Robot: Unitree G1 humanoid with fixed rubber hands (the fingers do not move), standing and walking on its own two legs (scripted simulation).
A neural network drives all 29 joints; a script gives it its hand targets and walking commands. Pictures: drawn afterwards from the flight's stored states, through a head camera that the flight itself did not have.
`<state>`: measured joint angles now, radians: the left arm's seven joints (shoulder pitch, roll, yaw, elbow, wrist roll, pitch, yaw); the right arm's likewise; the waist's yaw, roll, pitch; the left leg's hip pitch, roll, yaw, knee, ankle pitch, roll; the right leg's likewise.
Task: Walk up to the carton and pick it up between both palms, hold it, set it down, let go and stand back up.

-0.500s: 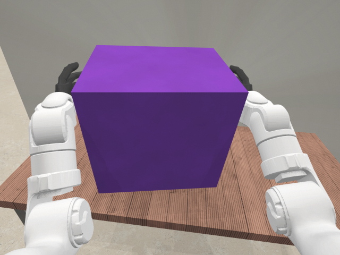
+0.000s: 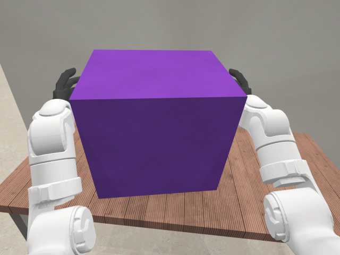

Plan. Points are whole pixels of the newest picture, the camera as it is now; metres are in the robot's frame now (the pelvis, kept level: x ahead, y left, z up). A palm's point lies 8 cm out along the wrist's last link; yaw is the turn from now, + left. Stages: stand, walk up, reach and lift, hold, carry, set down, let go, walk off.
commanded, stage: hold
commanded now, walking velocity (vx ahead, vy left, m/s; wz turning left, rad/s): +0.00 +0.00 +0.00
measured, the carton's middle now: (157, 121) +0.38 +0.01 +0.21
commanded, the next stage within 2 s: set down in 0.74 s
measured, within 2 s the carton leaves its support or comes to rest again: neither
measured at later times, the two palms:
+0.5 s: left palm (62, 104) +0.35 +0.21 +0.27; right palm (236, 100) +0.37 -0.17 +0.27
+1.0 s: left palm (63, 91) +0.36 +0.20 +0.29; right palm (241, 95) +0.36 -0.18 +0.28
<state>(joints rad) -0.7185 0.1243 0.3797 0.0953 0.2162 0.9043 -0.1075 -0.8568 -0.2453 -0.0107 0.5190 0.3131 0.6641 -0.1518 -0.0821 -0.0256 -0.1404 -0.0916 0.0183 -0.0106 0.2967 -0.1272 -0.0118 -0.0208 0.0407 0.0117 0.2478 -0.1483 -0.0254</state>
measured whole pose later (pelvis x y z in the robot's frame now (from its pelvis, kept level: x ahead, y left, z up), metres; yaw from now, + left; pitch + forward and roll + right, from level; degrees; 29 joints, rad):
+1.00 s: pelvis -0.01 +0.00 +0.00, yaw +1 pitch -7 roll +0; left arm -0.89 0.15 0.44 0.40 0.26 0.69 -0.14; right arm -0.94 -0.16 -0.18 0.73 0.11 0.46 -0.08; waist -0.09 -0.05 -0.11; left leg -0.06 0.01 -0.02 0.28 -0.11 -0.01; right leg 0.01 0.03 -0.01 0.26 -0.15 -0.02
